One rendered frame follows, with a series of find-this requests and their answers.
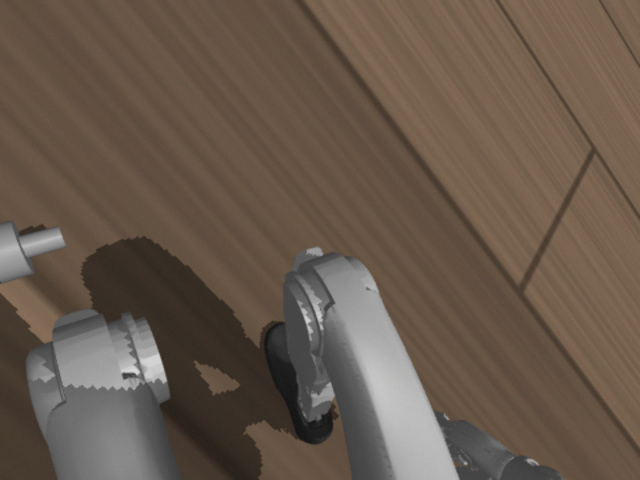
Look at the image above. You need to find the right robot foot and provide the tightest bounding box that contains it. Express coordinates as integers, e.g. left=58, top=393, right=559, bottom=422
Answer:
left=264, top=322, right=333, bottom=444

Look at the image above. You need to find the right robot hand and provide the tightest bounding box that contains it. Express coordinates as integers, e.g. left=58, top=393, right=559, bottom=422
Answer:
left=433, top=410, right=517, bottom=480

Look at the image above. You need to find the right robot arm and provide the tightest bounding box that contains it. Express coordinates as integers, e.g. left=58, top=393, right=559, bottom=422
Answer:
left=500, top=455, right=565, bottom=480

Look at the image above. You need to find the bottle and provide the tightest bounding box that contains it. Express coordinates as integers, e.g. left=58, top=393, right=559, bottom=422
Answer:
left=0, top=220, right=67, bottom=284

